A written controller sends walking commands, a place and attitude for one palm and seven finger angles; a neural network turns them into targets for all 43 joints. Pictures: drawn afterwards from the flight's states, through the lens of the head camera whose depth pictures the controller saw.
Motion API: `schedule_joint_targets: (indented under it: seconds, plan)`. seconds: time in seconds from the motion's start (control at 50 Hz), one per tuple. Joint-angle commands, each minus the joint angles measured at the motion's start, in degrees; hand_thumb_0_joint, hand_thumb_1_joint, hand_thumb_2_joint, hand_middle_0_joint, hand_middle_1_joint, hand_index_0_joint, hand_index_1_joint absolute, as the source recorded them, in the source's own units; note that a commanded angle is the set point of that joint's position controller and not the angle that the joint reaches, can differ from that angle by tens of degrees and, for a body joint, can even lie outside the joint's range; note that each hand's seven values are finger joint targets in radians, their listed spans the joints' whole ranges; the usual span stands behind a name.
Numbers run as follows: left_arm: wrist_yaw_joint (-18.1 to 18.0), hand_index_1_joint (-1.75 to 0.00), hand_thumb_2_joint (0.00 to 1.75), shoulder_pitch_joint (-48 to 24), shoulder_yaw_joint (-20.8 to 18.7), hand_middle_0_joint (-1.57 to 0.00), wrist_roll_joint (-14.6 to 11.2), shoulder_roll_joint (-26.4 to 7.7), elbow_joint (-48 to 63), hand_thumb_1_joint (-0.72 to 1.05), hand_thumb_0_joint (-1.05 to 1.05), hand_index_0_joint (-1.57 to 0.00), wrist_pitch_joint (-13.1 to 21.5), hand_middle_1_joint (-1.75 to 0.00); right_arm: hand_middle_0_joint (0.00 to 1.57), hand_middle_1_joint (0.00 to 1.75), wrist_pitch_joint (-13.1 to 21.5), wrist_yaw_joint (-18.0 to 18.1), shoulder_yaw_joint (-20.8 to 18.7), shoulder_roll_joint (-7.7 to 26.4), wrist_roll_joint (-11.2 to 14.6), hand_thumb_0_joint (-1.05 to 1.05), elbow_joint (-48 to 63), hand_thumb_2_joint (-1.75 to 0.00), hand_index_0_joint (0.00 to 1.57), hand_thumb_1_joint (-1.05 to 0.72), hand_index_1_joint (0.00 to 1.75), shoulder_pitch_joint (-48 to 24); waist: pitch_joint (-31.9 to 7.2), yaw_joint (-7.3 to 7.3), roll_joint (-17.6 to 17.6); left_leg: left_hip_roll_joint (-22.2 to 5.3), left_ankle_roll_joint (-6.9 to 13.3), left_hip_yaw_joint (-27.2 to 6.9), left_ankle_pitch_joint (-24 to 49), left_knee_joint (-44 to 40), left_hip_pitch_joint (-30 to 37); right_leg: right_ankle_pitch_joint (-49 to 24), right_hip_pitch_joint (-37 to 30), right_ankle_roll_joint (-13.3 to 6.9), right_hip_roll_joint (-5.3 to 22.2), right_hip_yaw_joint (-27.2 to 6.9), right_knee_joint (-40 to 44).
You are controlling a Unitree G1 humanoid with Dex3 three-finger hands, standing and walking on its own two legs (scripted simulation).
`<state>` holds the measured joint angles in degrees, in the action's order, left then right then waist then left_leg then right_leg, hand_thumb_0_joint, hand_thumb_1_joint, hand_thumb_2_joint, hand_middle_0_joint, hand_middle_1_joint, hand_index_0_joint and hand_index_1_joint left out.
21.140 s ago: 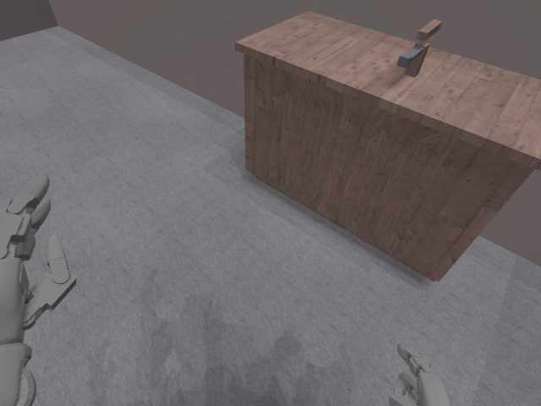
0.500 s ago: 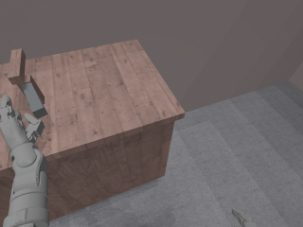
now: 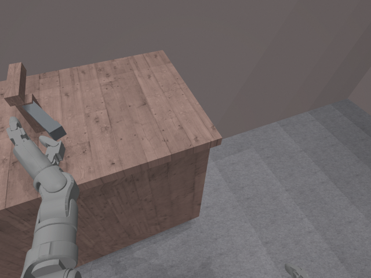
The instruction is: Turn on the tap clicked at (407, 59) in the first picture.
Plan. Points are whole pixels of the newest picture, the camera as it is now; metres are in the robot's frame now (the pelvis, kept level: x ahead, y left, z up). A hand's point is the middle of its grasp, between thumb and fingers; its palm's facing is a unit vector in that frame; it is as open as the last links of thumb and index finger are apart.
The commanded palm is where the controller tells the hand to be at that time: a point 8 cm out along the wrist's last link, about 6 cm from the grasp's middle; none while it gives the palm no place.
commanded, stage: push the lever round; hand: left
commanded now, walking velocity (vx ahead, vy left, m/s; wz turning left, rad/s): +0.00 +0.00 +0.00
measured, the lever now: (55, 130) +0.40 +0.31 +0.10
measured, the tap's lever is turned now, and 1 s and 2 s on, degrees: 26 53 75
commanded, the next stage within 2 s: lift the hand up off the lever in 1.68 s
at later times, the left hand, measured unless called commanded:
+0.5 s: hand (76, 136) +0.40 +0.27 +0.09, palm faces +0.82 -0.57 -0.07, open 7.7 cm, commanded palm +0.35 +0.27 +0.09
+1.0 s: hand (89, 124) +0.43 +0.25 +0.09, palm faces +0.86 -0.51 -0.08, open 7.6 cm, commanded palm +0.38 +0.25 +0.09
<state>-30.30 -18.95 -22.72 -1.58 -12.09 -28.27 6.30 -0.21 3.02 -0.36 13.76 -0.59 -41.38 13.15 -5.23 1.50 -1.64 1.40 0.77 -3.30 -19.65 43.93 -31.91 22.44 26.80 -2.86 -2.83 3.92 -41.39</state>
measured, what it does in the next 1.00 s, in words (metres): stands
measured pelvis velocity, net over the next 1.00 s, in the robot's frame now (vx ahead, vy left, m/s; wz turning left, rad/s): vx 0.00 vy -0.01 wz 0.02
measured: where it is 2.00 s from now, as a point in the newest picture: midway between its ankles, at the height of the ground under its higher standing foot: outside the picture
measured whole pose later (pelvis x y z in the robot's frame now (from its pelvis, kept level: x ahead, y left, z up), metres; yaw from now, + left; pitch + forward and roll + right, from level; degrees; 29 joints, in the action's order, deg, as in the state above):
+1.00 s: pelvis +0.00 -0.01 -0.01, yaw +1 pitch +11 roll -1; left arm -47.9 -39.6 -26.3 5.1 -9.1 -48.9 6.2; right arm -1.2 -2.3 -1.7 12.8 -4.7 -44.8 15.2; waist -7.6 4.4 -2.2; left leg 1.5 -0.1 -4.8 -20.1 46.5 -37.6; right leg 23.5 32.2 -3.7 -2.9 5.5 -44.3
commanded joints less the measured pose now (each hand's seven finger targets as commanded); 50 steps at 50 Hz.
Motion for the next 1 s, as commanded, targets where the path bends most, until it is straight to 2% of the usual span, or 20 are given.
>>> schedule_joint_targets:
  seconds: [0.0, 0.18, 0.22, 0.24, 0.3, 0.34, 0.4, 0.44, 0.46, 0.54, 0.58, 0.64, 0.72, 0.74, 0.82, 0.84, 0.88, 0.92, 0.94, 0.98]
  plan:
    - [-2.52, -0.15, 0.90, -21.26, 1.04, -0.15, 2.19, -10.42, 12.91, 0.90, 0.00, -0.15, 3.83, -0.15, 0.20, 0.30, 2.46, 0.04, -2.71, 7.76, -0.31, 0.00, 6.73, -0.90, 0.20, -0.90, 0.30, -2.52, -15.63, 1.07, -2.42, -0.36, 0.67, -0.93, 12.69, -4.72, 10.59, -14.87, -3.45, 1.26, 1.50, -2.71, 5.91]
    - [-6.72, -0.15, 0.90, -24.92, 2.73, -0.15, 3.81, -7.01, 10.21, 0.90, 0.00, -0.15, 3.11, -0.15, 0.20, 0.30, 2.18, -1.01, -2.99, 7.37, -1.05, 0.00, 6.00, -0.90, 0.20, -0.90, 0.30, -2.32, -17.15, 1.24, -0.63, -0.39, 0.39, -1.04, 14.09, -4.06, 10.40, -15.67, -3.42, 1.31, 1.59, -2.04, 5.18]
    - [-7.61, -0.15, 0.90, -26.25, 2.45, -0.15, 4.06, -7.05, 9.93, 0.90, 0.00, -0.15, 2.81, -0.15, 0.20, 0.30, 1.98, -1.19, -2.98, 7.30, -1.20, 0.00, 6.01, -0.90, 0.20, -0.90, 0.30, -2.41, -17.29, 1.28, -0.29, -0.29, 0.44, -0.62, 14.51, -3.91, 9.93, -16.70, -4.04, 1.41, 1.76, -2.04, 5.22]
    - [-8.21, -0.15, 0.90, -25.15, -0.36, -0.15, 4.25, -9.52, 8.45, 0.90, 0.00, -0.15, 2.48, -0.15, 0.20, 0.30, 1.75, -1.08, -3.07, 7.44, -1.32, 0.00, 5.43, -0.90, 0.20, -0.90, 0.30, -2.06, -16.43, 0.66, 0.15, -0.40, 0.40, -0.84, 14.40, -4.08, 9.10, -16.52, -4.32, 1.33, 1.68, -2.08, 5.35]
    - [-8.90, -0.15, 0.90, -27.40, 1.49, -0.15, 4.59, -7.57, 8.27, 0.90, 0.00, -0.15, 2.16, -0.15, 0.20, 0.30, 1.46, -1.54, -2.93, 7.09, -1.39, 0.00, 5.74, -0.90, 0.20, -0.90, 0.30, -2.13, -17.11, 1.28, 0.11, -0.25, 0.54, -0.38, 14.81, -3.80, 8.95, -17.86, -4.74, 1.52, 2.00, -2.13, 5.26]
    - [-9.56, -0.15, 0.90, -27.37, -1.12, -0.15, 4.94, -10.10, 5.19, 0.90, 0.00, -0.15, 1.61, -0.15, 0.20, 0.30, 1.06, -1.45, -2.90, 7.36, -1.58, 0.00, 5.05, -0.90, 0.20, -0.90, 0.30, -1.83, -15.05, 1.10, 0.75, -0.16, 0.70, -0.45, 12.92, -4.04, 7.24, -16.14, -4.34, 1.54, 1.98, -2.21, 5.83]
    - [-10.16, -0.15, 0.90, -30.55, 0.35, -0.15, 5.14, -8.59, 4.65, 0.90, 0.00, -0.15, 2.14, -0.15, 0.20, 0.30, 1.09, -1.72, -2.84, 6.97, -1.56, 0.00, 5.36, -0.90, 0.20, -0.90, 0.30, -1.94, -15.83, 1.85, 0.60, -0.07, 0.96, -0.07, 11.85, -3.72, 7.26, -15.63, -4.01, 1.78, 2.21, -2.38, 6.08]
    - [-10.88, -0.15, 0.90, -32.67, -0.35, -0.15, 5.76, -9.39, 6.27, 0.90, 0.00, -0.15, 3.15, -0.15, 0.20, 0.30, 1.19, -1.87, -3.08, 6.85, -1.90, 0.00, 4.67, -0.90, 0.20, -0.90, 0.30, -1.55, -17.58, 1.55, -2.87, -0.17, 0.68, -0.40, 13.07, -3.42, 8.87, -15.90, -3.59, 1.41, 2.08, -2.35, 5.53]
    - [-11.00, -0.15, 0.90, -33.20, 1.88, -0.15, 5.86, -6.78, 5.87, 0.90, 0.00, -0.15, 3.33, -0.15, 0.20, 0.30, 1.41, -2.23, -3.01, 6.66, -2.00, 0.00, 4.86, -0.90, 0.20, -0.90, 0.30, -1.34, -17.84, 2.09, -2.47, -0.18, 0.53, -0.61, 13.90, -3.38, 9.34, -16.29, -3.15, 1.39, 1.99, -1.92, 5.07]
    - [-12.18, -0.15, 0.90, -33.89, 0.31, -0.15, 6.07, -7.80, 2.99, 0.90, 0.00, -0.15, 3.44, -0.15, 0.20, 0.30, 1.46, -2.54, -3.39, 7.04, -2.23, 0.00, 3.96, -0.90, 0.20, -0.90, 0.30, -0.77, -17.55, 2.06, -1.27, -0.26, 0.51, -0.87, 13.78, -2.97, 8.32, -16.08, -2.70, 1.37, 1.93, -1.85, 4.92]
    - [-12.60, -0.15, 0.90, -37.92, 2.77, -0.15, 6.13, -5.11, 1.60, 0.90, 0.00, -0.15, 3.61, -0.15, 0.20, 0.30, 1.76, -2.86, -3.22, 6.87, -2.31, 0.00, 3.69, -0.90, 0.20, -0.90, 0.30, -0.81, -16.78, 3.34, -0.56, -0.24, 0.61, -0.96, 12.46, -2.81, 8.43, -14.51, -0.83, 1.58, 1.98, -1.56, 5.03]
    - [-13.71, -0.15, 0.90, -37.06, -0.10, -0.15, 6.55, -7.45, 0.31, 0.90, 0.00, -0.15, 3.64, -0.15, 0.20, 0.30, 1.60, -3.07, -3.55, 7.14, -2.83, 0.00, 3.23, -0.90, 0.20, -0.90, 0.30, 0.07, -18.94, 2.31, -1.07, -0.08, 0.50, -0.81, 14.19, -2.46, 8.34, -16.22, -2.19, 1.44, 1.96, -1.53, 4.57]
    - [-14.75, -0.15, 0.90, -39.63, 0.21, -0.15, 6.98, -6.89, -1.94, 0.90, 0.00, -0.15, 3.25, -0.15, 0.20, 0.30, 1.19, -3.75, -3.50, 7.04, -2.98, 0.00, 3.45, -0.90, 0.20, -0.90, 0.30, 0.62, -19.01, 3.03, 0.00, -0.03, 0.72, -0.60, 13.97, -2.18, 7.23, -16.53, -2.39, 1.67, 2.15, -1.39, 4.47]
    - [-15.14, -0.15, 0.90, -40.01, -0.72, -0.15, 7.27, -7.62, -2.32, 0.90, 0.00, -0.15, 3.22, -0.15, 0.20, 0.30, 1.12, -3.75, -3.61, 7.07, -3.13, 0.00, 2.88, -0.90, 0.20, -0.90, 0.30, 0.76, -18.58, 2.75, -2.02, -0.07, 0.59, -0.66, 14.18, -2.14, 7.68, -16.32, -1.59, 1.54, 2.12, -1.47, 4.48]
    - [-16.29, -0.15, 0.90, -42.11, -0.25, -0.15, 7.76, -6.60, -5.11, 0.90, 0.00, -0.15, 3.13, -0.15, 0.20, 0.30, 0.99, -4.43, -3.71, 7.04, -3.51, 0.00, 2.98, -0.90, 0.20, -0.90, 0.30, 1.55, -18.89, 3.64, 0.62, -0.11, 0.82, -0.57, 13.65, -1.72, 6.40, -16.24, -1.33, 1.89, 2.11, -1.16, 4.25]
    - [-16.68, -0.15, 0.90, -42.60, -1.68, -0.15, 8.06, -8.09, -5.86, 0.90, 0.00, -0.15, 3.09, -0.15, 0.20, 0.30, 0.80, -4.46, -3.71, 7.19, -3.59, 0.00, 2.36, -0.90, 0.20, -0.90, 0.30, 1.91, -18.38, 3.23, -1.11, -0.05, 0.71, -0.85, 13.34, -1.86, 6.21, -15.47, -0.85, 1.67, 2.10, -1.26, 4.23]
    - [-17.17, -0.15, 0.90, -45.19, -0.04, -0.15, 8.38, -6.19, -6.96, 0.90, 0.00, -0.15, 3.19, -0.15, 0.20, 0.30, 0.88, -4.84, -3.67, 7.00, -3.81, 0.00, 2.40, -0.90, 0.20, -0.90, 0.30, 2.16, -18.76, 4.17, 0.22, -0.10, 0.88, -0.85, 12.61, -1.71, 6.24, -14.62, -0.03, 1.88, 2.05, -1.02, 4.11]
    - [-17.72, -0.15, 0.90, -45.93, -0.76, -0.15, 8.62, -6.89, -9.31, 0.90, 0.00, -0.15, 2.95, -0.15, 0.20, 0.30, 0.78, -5.03, -3.65, 7.15, -3.96, 0.00, 2.29, -0.90, 0.20, -0.90, 0.30, 2.52, -18.45, 4.47, 0.34, 0.08, 1.16, -0.34, 11.88, -1.42, 4.95, -14.70, -0.06, 2.10, 2.20, -1.36, 4.41]
    - [-18.16, -0.15, 0.90, -46.18, -3.39, -0.15, 8.99, -9.81, -9.93, 0.90, 0.00, -0.15, 2.99, -0.15, 0.20, 0.30, 0.54, -4.95, -3.79, 7.40, -4.09, 0.00, 1.59, -0.90, 0.20, -0.90, 0.30, 3.20, -18.82, 4.05, -0.25, -0.11, 0.99, -0.90, 12.19, -1.49, 5.08, -14.27, -0.02, 1.86, 2.16, -1.19, 4.13]
    - [-18.51, -0.15, 0.90, -48.12, -1.41, -0.15, 9.21, -7.47, -9.30, 0.90, 0.00, -0.15, 3.18, -0.15, 0.20, 0.30, 0.53, -5.46, -3.83, 7.08, -4.18, 0.00, 1.90, -0.90, 0.20, -0.90, 0.30, 3.44, -20.53, 4.46, -1.14, -0.20, 0.91, -0.81, 13.68, -1.29, 6.55, -15.24, 0.21, 1.89, 2.07, -1.02, 3.76]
